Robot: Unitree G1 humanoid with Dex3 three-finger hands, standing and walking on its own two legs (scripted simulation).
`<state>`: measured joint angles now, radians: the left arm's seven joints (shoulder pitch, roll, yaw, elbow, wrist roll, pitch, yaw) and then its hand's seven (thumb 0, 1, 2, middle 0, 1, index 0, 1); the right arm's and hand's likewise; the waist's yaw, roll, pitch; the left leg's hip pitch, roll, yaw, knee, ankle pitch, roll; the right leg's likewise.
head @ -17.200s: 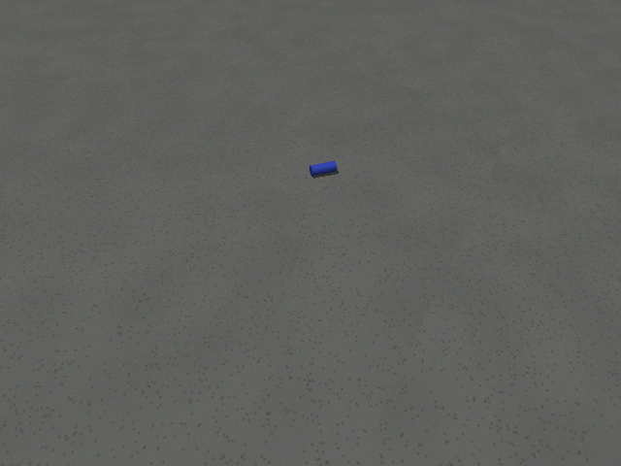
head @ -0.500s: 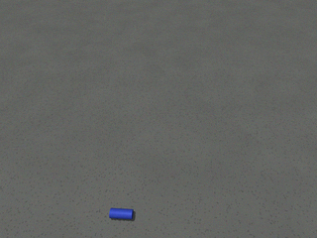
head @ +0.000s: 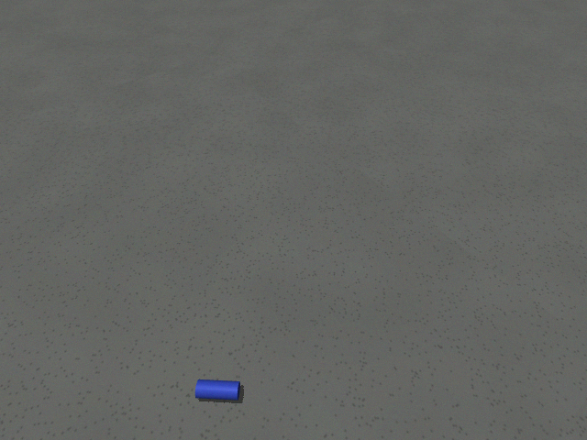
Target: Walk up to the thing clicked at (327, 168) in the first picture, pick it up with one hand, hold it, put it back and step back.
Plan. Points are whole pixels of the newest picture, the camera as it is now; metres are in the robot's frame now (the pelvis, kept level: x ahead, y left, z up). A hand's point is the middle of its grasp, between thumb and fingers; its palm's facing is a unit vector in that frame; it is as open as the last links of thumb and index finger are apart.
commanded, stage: walk up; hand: left
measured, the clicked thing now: (218, 389) +0.41 +0.24 -0.75
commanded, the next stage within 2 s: none
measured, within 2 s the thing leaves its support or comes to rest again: neither
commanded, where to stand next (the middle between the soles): +0.02 +0.00 m, yaw -1 degrees
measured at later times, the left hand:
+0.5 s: hand out of the picture -0.02 +0.26 -0.14, palm faces +0.08 -0.91 -0.41, open 7.4 cm
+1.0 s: hand out of the picture +0.07 +0.26 -0.16, palm faces -0.01 -0.89 -0.45, open 7.4 cm
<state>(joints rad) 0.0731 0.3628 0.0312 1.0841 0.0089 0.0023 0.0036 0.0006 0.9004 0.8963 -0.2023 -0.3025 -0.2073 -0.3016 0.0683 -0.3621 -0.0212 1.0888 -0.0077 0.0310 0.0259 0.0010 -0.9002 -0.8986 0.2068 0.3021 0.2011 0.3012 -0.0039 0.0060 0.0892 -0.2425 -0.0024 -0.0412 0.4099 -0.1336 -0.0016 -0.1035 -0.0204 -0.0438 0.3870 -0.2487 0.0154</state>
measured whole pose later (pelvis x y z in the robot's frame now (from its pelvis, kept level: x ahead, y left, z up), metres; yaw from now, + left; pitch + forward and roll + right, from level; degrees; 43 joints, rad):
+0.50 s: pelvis -0.05 -0.01 -0.01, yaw +4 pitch -1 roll +1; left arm 0.26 0.35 0.07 0.92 0.05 -0.03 -0.02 0.00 0.90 0.90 -0.20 -0.30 -0.21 -0.30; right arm 0.19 -0.39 -0.04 0.98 -0.03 0.05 0.05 0.00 -0.90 -0.90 0.21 0.30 0.20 0.30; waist 0.05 0.04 0.09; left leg -0.28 -0.01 -0.06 0.75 -0.49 -0.01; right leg -0.17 -0.04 -0.08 0.52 -0.33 -0.03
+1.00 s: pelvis -0.01 -0.02 -0.03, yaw +1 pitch -4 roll +1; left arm 0.17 0.37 0.05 0.86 0.02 -0.01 0.01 0.00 0.90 0.90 -0.20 -0.30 -0.21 -0.30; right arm 0.13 -0.41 -0.06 0.81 0.02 0.09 -0.01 0.00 -0.90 -0.90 0.20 0.30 0.20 0.30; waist 0.00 0.06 0.23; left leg -0.31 -0.01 -0.06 1.04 -0.59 0.01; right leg -0.43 -0.01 -0.01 0.68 -0.17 -0.02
